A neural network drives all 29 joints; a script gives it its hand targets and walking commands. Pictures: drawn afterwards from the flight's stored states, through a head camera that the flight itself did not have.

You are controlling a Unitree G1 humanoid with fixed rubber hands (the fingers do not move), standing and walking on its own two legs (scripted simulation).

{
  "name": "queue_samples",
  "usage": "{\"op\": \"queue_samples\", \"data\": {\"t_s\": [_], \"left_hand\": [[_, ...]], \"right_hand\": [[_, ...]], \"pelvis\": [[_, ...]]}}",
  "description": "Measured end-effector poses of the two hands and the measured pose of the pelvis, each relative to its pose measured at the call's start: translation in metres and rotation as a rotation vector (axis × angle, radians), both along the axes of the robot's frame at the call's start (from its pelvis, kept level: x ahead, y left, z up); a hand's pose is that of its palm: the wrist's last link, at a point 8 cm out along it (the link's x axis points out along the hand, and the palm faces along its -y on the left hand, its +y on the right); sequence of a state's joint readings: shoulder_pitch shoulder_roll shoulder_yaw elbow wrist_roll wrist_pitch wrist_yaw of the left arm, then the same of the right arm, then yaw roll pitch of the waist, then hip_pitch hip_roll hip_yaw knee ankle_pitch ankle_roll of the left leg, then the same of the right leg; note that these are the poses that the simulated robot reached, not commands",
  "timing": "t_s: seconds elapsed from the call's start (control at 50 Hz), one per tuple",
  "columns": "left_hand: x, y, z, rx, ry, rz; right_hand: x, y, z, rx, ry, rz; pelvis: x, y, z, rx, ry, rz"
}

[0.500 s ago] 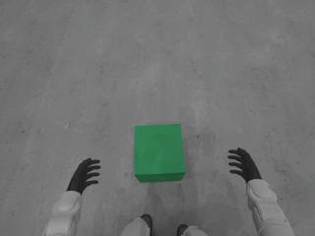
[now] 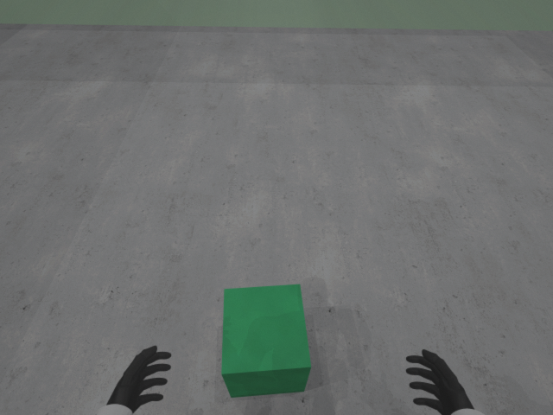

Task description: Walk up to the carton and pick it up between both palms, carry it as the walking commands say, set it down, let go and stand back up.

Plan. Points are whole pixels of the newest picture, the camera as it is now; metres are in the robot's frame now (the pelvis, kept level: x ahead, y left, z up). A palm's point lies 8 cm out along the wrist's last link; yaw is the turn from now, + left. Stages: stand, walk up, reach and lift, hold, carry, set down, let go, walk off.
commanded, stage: let go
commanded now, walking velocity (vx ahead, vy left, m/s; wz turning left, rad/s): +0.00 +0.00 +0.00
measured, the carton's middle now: (265, 341) +0.45 +0.05 -0.64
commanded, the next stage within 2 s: stand in 0.22 s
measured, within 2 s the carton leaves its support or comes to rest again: neither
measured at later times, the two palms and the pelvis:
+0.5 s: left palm out of the picture +0.14 +0.30 -0.09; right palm out of the picture +0.15 -0.27 -0.07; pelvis +0.01 +0.02 +0.00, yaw +0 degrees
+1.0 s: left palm out of the picture +0.13 +0.32 -0.10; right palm out of the picture +0.12 -0.28 -0.08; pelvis +0.02 +0.02 +0.00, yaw -1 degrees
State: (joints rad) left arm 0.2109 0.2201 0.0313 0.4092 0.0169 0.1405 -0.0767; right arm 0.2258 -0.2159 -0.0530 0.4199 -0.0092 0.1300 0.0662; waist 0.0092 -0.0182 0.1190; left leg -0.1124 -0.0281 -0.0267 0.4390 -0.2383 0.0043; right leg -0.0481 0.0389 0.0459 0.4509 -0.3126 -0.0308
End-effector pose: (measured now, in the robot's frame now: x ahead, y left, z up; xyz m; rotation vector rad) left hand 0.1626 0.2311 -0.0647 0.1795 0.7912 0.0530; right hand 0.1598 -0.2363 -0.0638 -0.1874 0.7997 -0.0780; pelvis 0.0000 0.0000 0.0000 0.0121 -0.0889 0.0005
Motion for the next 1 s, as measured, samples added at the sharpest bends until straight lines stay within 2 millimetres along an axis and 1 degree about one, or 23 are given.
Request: {"op": "queue_samples", "data": {"t_s": [0.1,0.2,0.24,0.3,0.36,0.46,0.56,0.76,0.86,1.0], "left_hand": [[0.0,0.006,0.0,0.01,0.02,0.018],[-0.002,0.018,0.0,0.03,0.038,0.057],[-0.004,0.024,-0.002,0.05,0.039,0.066],[-0.008,0.041,-0.009,0.107,0.042,0.064],[-0.013,0.056,-0.016,0.139,0.059,0.065],[-0.019,0.07,-0.025,0.163,0.103,0.063],[-0.019,0.075,-0.031,0.172,0.134,0.055],[-0.016,0.078,-0.034,0.179,0.166,0.045],[-0.02,0.082,-0.035,0.187,0.185,0.047],[-0.031,0.086,-0.035,0.195,0.213,0.054]], "right_hand": [[0.004,0.007,-0.001,0.012,-0.008,-0.009],[0.006,0.014,-0.002,0.009,-0.018,-0.002],[0.005,0.014,-0.004,-0.016,-0.012,0.007],[0.0,0.002,-0.009,-0.094,0.028,0.006],[-0.005,-0.014,-0.01,-0.15,0.057,-0.014],[-0.01,-0.034,-0.007,-0.207,0.089,-0.043],[-0.011,-0.039,-0.007,-0.227,0.111,-0.06],[-0.02,-0.037,-0.016,-0.217,0.162,-0.08],[-0.028,-0.038,-0.019,-0.213,0.187,-0.089],[-0.039,-0.041,-0.021,-0.215,0.215,-0.099]], "pelvis": [[0.003,0.005,0.0,0.0,0.002,-0.001],[0.005,0.011,-0.001,-0.003,0.012,0.007],[0.004,0.012,-0.002,-0.005,0.023,0.009],[0.005,0.014,-0.003,-0.01,0.052,0.006],[0.008,0.015,-0.003,-0.012,0.07,0.001],[0.013,0.018,-0.002,-0.015,0.085,-0.005],[0.017,0.02,-0.002,-0.015,0.088,-0.01],[0.021,0.024,0.0,-0.013,0.08,-0.016],[0.02,0.024,0.001,-0.012,0.074,-0.018],[0.015,0.024,0.003,-0.013,0.064,-0.018]]}}
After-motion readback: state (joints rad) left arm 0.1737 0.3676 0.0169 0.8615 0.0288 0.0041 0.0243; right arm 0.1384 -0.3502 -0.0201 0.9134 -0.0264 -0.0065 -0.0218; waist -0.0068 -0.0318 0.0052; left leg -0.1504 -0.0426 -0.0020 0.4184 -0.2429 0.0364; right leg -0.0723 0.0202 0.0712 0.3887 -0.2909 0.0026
